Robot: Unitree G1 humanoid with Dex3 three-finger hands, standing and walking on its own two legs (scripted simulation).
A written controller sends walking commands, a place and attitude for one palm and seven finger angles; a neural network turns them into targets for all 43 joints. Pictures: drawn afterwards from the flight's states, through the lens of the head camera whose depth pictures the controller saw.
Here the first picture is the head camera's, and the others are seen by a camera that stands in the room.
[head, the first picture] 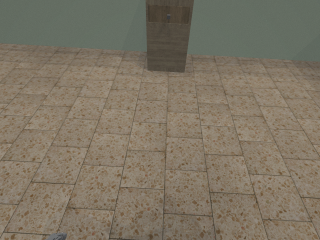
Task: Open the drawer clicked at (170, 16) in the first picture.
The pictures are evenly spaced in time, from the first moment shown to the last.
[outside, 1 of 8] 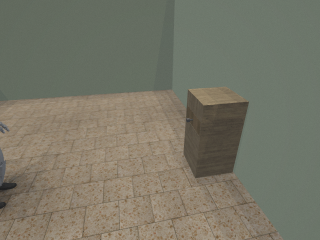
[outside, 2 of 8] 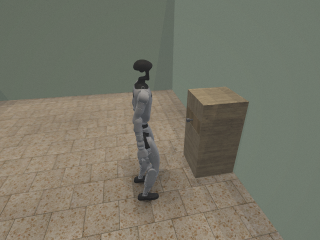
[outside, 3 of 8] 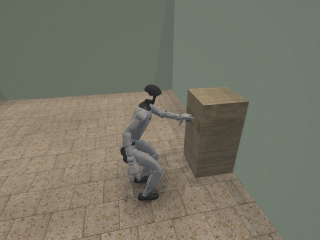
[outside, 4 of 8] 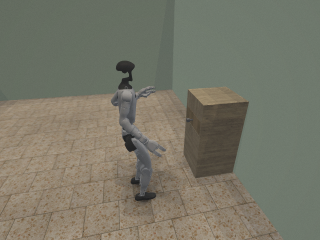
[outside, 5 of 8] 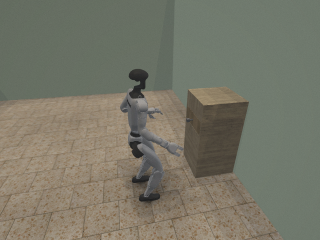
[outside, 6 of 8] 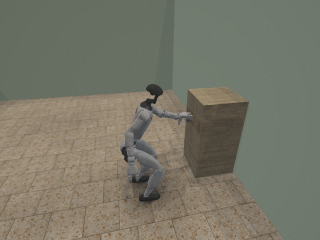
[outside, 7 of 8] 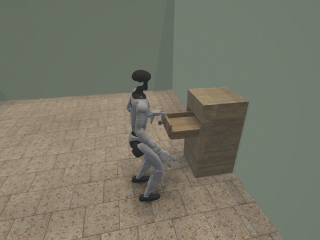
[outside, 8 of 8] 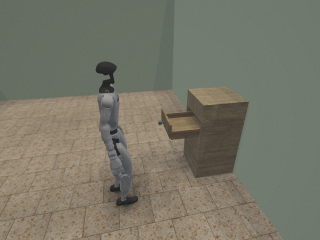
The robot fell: no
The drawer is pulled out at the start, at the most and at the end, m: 0.00 0.30 0.30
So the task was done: yes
